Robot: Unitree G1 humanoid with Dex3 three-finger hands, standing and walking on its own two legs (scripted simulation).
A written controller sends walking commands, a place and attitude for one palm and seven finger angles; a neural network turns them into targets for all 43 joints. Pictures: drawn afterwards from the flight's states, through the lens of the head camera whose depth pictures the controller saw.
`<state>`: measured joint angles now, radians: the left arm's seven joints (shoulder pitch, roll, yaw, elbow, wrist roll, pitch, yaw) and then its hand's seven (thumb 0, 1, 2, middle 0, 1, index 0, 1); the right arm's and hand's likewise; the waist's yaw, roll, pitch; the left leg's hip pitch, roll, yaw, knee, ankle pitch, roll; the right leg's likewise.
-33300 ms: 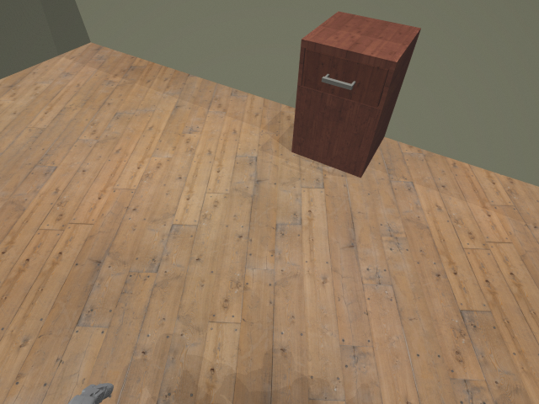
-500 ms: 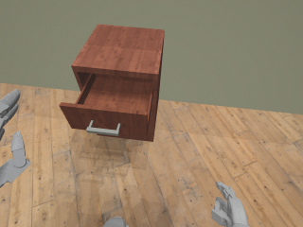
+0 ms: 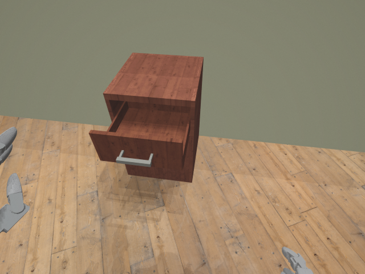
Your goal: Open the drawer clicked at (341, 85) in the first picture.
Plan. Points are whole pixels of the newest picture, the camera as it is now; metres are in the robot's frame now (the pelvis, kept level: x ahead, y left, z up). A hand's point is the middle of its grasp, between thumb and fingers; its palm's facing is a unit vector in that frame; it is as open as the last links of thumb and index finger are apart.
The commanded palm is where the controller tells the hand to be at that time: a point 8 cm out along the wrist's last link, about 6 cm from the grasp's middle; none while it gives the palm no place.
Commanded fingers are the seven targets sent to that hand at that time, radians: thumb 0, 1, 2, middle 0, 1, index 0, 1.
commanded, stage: stop stepping back and stand still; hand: left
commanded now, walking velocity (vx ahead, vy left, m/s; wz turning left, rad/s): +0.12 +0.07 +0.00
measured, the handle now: (135, 158) +0.62 +0.23 -0.24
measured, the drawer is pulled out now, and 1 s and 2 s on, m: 0.23 0.23 0.23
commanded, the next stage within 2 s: let the arm hang, fingers relaxed in 0.14 s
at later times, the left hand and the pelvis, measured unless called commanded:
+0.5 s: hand out of the picture +0.10 +0.20 -0.15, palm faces +0.01 -0.98 -0.18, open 7.4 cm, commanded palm none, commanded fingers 0.00 0.90 0.90 -0.20 -0.30 -0.20 -0.30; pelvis +0.00 +0.02 +0.00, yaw +2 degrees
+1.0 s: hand out of the picture -0.04 +0.18 -0.16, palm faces +0.05 -0.98 -0.19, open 7.4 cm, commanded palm none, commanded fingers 0.00 0.90 0.90 -0.20 -0.30 -0.20 -0.30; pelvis +0.01 +0.02 +0.01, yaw +2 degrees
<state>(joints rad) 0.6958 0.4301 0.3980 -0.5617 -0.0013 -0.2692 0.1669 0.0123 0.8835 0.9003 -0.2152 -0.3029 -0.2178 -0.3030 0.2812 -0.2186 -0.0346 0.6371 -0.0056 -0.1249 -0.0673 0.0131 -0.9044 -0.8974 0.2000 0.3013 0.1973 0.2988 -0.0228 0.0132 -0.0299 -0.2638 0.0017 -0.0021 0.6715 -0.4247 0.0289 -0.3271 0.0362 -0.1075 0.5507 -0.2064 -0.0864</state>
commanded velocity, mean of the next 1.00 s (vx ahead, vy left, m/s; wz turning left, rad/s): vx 0.00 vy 0.01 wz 0.00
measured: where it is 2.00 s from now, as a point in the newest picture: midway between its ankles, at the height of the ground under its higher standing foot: outside the picture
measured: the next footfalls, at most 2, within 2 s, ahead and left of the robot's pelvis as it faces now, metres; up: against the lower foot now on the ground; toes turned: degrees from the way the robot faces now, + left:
left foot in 0.22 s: +0.06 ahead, +0.13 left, +0.00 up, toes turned +3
